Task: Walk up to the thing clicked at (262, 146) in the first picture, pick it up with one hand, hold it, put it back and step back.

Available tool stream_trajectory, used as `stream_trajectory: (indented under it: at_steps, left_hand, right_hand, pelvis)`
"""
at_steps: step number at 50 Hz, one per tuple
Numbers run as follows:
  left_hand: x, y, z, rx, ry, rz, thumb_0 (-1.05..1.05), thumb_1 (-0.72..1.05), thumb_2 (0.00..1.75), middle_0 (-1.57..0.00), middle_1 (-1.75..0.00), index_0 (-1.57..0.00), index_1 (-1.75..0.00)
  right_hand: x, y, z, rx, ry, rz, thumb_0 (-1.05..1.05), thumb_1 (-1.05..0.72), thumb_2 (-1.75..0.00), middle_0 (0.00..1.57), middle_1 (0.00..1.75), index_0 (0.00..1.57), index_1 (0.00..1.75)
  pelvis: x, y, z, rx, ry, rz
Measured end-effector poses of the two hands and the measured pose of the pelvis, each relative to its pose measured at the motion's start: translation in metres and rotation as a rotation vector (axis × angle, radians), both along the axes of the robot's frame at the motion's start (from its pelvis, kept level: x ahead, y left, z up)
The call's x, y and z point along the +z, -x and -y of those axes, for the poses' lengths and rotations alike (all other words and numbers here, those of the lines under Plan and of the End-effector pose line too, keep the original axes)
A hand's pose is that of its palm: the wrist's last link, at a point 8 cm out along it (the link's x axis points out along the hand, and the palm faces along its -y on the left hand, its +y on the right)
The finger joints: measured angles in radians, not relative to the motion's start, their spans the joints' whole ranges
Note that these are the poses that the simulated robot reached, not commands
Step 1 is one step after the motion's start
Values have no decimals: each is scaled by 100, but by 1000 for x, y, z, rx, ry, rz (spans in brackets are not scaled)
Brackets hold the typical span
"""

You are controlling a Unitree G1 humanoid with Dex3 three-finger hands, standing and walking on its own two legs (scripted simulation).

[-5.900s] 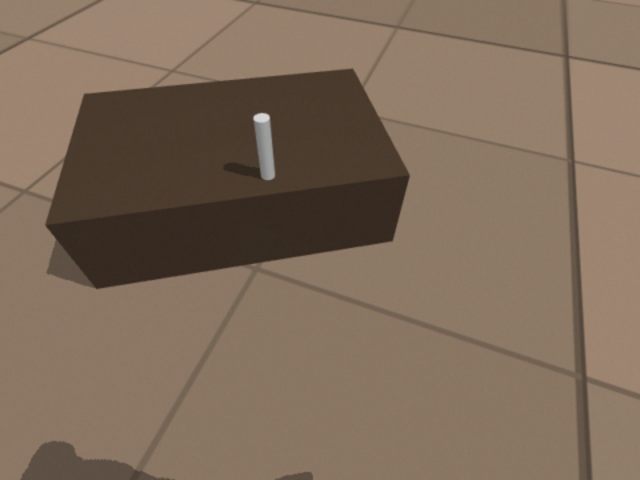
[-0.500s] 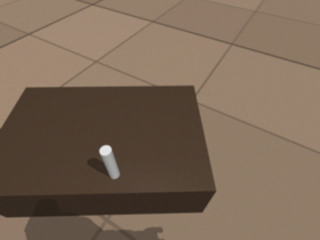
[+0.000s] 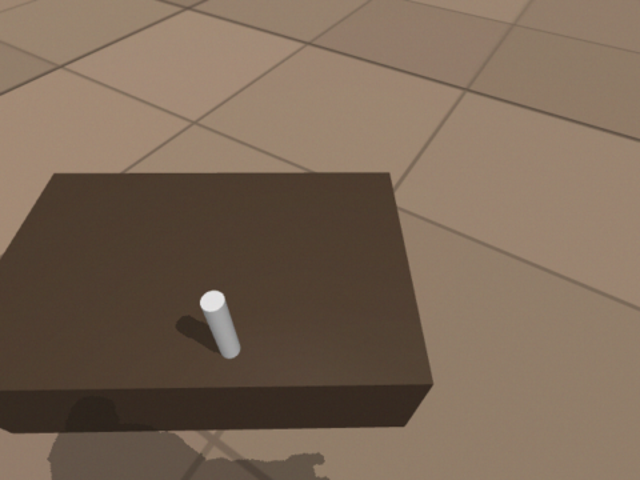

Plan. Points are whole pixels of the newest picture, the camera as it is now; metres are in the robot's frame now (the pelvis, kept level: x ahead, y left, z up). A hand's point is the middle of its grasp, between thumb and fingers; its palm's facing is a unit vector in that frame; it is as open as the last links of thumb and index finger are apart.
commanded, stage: stand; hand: left
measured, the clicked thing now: (222, 327) +0.45 +0.22 -0.31
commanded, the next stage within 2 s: go down in 0.82 s
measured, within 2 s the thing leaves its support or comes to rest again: neither
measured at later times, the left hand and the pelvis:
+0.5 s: hand out of the picture +0.07 +0.26 -0.16, palm faces -0.02 -0.94 -0.34, open 7.4 cm; pelvis +0.00 +0.00 +0.00, yaw +0 degrees
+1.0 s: hand out of the picture +0.10 +0.25 -0.16, palm faces +0.04 -0.94 -0.34, open 7.8 cm; pelvis +0.00 +0.00 +0.00, yaw +1 degrees
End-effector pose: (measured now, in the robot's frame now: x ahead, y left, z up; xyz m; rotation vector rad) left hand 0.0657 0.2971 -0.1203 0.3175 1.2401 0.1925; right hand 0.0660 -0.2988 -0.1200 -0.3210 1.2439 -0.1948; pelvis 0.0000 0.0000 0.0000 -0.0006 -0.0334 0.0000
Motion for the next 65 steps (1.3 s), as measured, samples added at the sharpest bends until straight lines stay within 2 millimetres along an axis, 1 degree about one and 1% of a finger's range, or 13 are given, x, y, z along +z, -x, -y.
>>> stream_trajectory:
  at_steps: [17, 34, 47, 48, 52, 55, 57, 60, 65]
  left_hand:
    - [1, 0, -3, 5, -2, 5, 1, 90, 89, -20, -30, -21, -30]
    - [-1, 3, -4, 10, -1, -12, 1, 90, 89, -20, -30, -21, -30]
    - [0, -3, -4, 6, -3, -4, 1, 90, 89, -20, -30, -20, -30]
    - [0, -6, -4, 17, -2, 15, 1, 90, 88, -20, -29, -20, -29]
    - [-3, -37, 0, 56, 11, 112, 1, 80, 79, -14, -21, -14, -21]
    - [-5, -63, -3, 49, 18, 150, 1, 66, 65, -10, -15, -10, -14]
    - [-3, -75, -7, 35, 14, 170, 1, 55, 54, -8, -12, -9, -11]
    - [4, -85, -11, 20, 3, 174, 1, 39, 39, -6, -9, -7, -7]
    - [7, -83, -16, 26, -3, 117, 1, 11, 22, -6, -6, -6, -5]
  right_hand:
    - [1, -5, -3, 6, -1, 12, 0, -90, -90, 20, 30, 21, 30]
    - [-1, -2, -3, 6, 2, -10, 0, -90, -90, 20, 30, 21, 30]
    - [0, -9, -5, 9, 2, 2, 0, -90, -91, 20, 30, 21, 30]
    - [1, -10, -5, 4, 2, 20, 0, -91, -91, 20, 30, 21, 30]
    - [1, -19, -18, 18, -10, 115, 0, -96, -93, 20, 30, 21, 30]
    - [-1, -22, -29, 18, -26, 150, 0, -99, -93, 20, 30, 21, 30]
    - [-1, -23, -36, 7, -38, 172, 0, -100, -93, 20, 30, 21, 30]
    - [-1, -25, -44, -12, -56, 206, 0, -101, -93, 20, 30, 21, 30]
    - [0, -37, -53, -12, -72, 266, 1, -98, -92, 20, 30, 21, 30]
  pelvis:
    - [0, -1, -2, 1, -1, 5]
    - [0, -3, -3, 4, -1, -1]
    - [0, -6, -4, 4, 0, -2]
    - [-1, -6, -4, 7, 0, -12]
    - [-6, 3, -3, 21, 2, -54]
    - [-11, 6, -1, 19, 4, -91]
    - [-13, 6, -1, 14, 5, -105]
    - [-14, 3, -3, 9, 8, -114]
    - [-16, -2, -8, 8, 11, -126]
